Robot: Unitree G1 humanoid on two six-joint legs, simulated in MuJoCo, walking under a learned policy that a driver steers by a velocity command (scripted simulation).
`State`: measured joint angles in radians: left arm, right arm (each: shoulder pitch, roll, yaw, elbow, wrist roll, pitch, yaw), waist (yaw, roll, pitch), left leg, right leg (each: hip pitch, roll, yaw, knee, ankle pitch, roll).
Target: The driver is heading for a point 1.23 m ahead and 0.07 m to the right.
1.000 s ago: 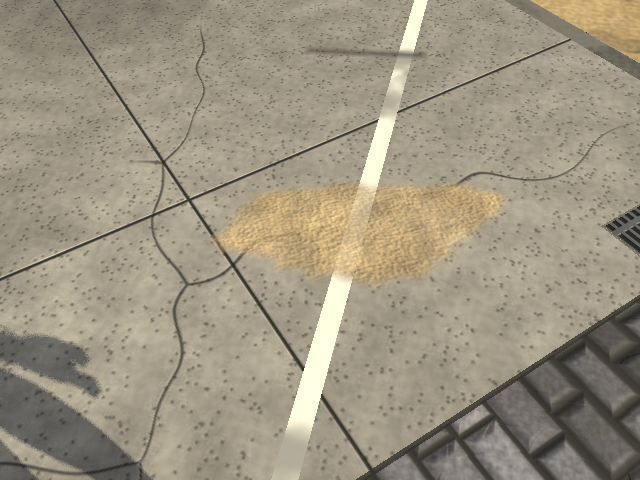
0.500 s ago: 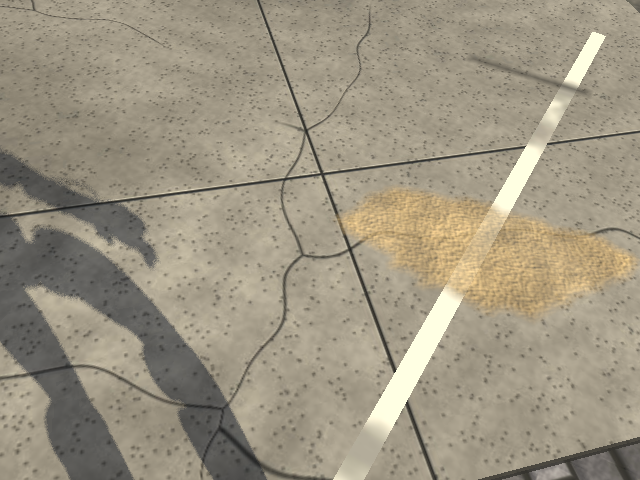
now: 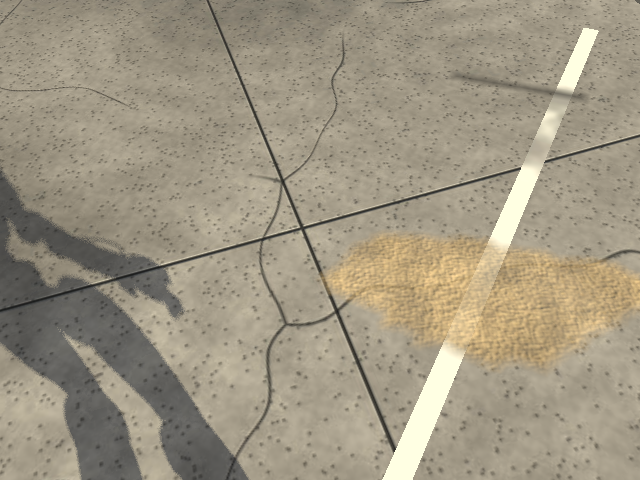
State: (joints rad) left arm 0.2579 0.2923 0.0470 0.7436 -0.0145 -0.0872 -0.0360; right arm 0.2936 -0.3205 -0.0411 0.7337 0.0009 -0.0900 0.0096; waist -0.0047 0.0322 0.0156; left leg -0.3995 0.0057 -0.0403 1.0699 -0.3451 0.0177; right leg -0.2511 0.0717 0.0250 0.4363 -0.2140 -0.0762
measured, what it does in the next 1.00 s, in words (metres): walks ahead: left foot, then right foot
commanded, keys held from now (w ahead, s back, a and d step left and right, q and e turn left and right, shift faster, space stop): w+e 0.28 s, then w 0.40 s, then w+q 0.32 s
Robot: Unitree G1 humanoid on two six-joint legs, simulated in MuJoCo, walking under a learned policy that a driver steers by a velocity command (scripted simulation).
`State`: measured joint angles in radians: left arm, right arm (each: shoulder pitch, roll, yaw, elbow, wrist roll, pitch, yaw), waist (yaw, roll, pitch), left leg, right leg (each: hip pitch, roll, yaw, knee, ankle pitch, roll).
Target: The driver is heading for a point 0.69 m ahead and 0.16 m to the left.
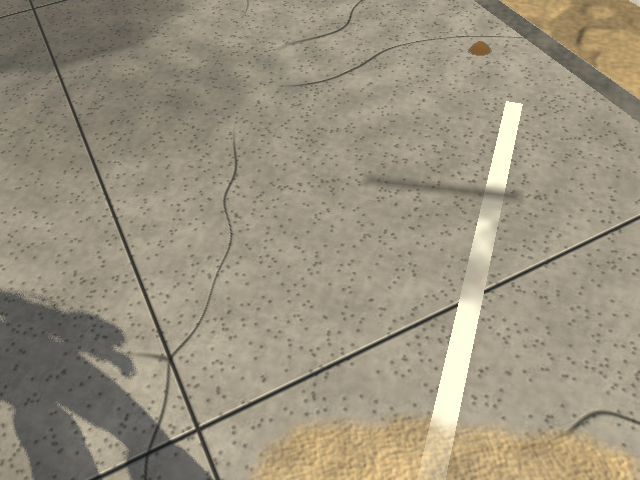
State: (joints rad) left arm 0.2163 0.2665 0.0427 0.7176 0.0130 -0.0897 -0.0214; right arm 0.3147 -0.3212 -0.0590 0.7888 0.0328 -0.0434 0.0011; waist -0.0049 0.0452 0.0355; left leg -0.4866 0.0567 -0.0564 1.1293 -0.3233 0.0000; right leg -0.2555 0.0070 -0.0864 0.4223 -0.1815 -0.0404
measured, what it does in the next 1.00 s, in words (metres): walks ahead, turning left: left foot, then right foot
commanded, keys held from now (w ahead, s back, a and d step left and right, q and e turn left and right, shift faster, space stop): w+q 0.60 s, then w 0.24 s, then no key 0.16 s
